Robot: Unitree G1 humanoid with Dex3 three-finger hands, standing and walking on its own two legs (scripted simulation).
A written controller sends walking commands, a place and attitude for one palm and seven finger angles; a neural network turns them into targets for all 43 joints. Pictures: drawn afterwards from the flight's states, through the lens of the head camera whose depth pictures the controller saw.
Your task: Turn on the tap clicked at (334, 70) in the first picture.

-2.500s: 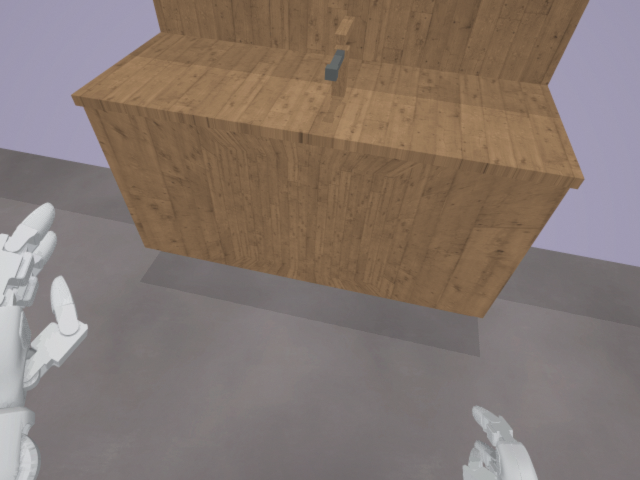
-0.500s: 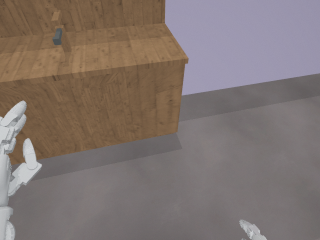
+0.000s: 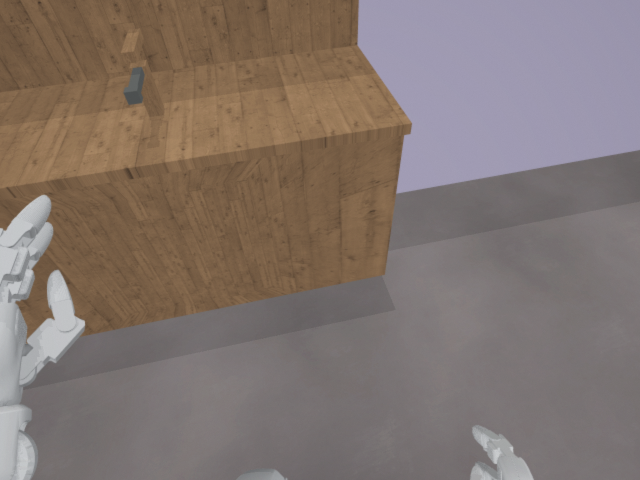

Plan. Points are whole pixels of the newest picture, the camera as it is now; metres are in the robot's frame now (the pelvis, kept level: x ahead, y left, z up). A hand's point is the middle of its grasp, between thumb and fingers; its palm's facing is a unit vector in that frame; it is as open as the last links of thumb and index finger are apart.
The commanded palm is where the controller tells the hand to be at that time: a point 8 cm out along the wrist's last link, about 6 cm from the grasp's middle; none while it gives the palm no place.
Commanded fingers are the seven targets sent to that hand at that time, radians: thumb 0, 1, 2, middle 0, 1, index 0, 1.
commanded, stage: take the last steps up to it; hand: left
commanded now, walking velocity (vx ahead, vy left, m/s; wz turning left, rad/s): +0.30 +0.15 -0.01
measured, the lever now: (133, 95) +0.82 +0.46 +0.08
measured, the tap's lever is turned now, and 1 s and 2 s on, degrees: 0 0 0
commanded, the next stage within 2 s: come to a stop and stand still in 1.54 s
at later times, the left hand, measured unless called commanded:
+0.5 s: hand (102, 218) +0.34 +0.26 +0.19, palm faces +0.35 -0.79 -0.50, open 7.4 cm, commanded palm +0.29 +0.31 +0.19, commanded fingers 0.00 0.90 0.90 -0.20 -0.30 -0.20 -0.30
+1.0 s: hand (100, 149) +0.47 +0.32 +0.19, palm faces +0.38 -0.85 -0.37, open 7.4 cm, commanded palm +0.40 +0.36 +0.19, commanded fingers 0.00 0.90 0.90 -0.20 -0.30 -0.20 -0.30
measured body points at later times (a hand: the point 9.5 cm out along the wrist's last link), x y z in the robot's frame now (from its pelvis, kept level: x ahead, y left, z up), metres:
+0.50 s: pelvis +0.12 +0.04 -0.01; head +0.13 +0.01 +0.44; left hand +0.31 +0.30 +0.21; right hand +0.27 -0.17 -0.11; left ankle +0.12 +0.18 -0.73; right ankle +0.15 -0.04 -0.73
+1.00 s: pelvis +0.22 +0.09 -0.01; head +0.23 +0.10 +0.44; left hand +0.44 +0.36 +0.21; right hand +0.38 -0.16 -0.08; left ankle +0.29 +0.20 -0.73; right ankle +0.16 -0.02 -0.66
